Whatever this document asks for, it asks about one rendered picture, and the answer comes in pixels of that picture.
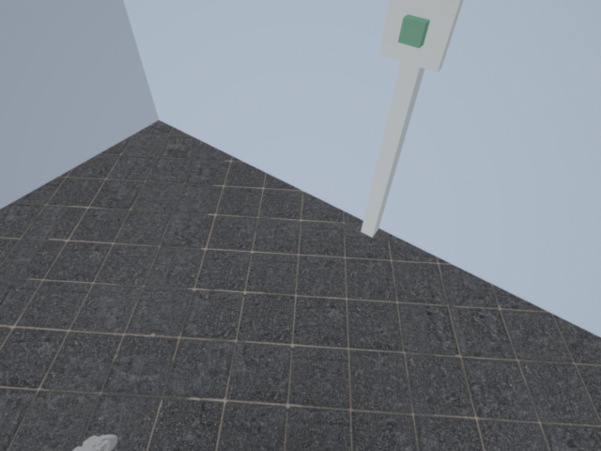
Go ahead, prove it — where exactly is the button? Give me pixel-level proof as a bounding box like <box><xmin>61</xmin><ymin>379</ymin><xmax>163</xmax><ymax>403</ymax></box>
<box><xmin>398</xmin><ymin>15</ymin><xmax>430</xmax><ymax>48</ymax></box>

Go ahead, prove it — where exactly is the panel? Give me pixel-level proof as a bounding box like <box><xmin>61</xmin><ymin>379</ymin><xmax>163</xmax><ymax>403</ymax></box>
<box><xmin>361</xmin><ymin>0</ymin><xmax>463</xmax><ymax>238</ymax></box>

